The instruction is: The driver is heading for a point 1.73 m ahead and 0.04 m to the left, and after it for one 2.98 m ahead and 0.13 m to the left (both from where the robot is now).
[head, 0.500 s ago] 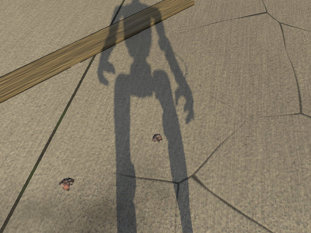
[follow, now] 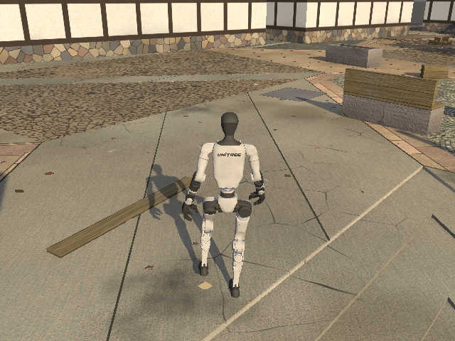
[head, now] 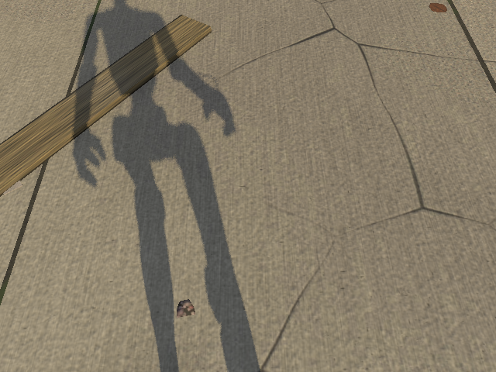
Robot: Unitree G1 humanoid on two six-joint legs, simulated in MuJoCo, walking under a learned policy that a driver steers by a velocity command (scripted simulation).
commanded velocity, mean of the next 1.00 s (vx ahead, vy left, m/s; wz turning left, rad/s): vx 0.50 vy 0.00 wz -0.29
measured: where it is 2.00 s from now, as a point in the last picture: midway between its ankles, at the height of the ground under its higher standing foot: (335, 195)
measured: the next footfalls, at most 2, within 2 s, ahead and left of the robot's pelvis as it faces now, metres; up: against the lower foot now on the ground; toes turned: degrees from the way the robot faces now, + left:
left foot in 0.22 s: +0.32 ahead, +0.13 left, +0.00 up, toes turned -8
right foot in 0.70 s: +0.49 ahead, -0.14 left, +0.00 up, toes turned -18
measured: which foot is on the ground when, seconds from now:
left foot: up 0.00-0.20, down 0.22-0.70, up 0.72-1.00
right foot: down 0.00-0.22, up 0.24-0.68, down 0.70-1.00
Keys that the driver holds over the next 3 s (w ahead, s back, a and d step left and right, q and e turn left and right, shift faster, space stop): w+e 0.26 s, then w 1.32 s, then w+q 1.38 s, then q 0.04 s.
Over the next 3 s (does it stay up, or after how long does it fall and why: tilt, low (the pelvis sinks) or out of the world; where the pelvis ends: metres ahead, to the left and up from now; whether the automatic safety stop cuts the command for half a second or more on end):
stays up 1.57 -0.12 -0.01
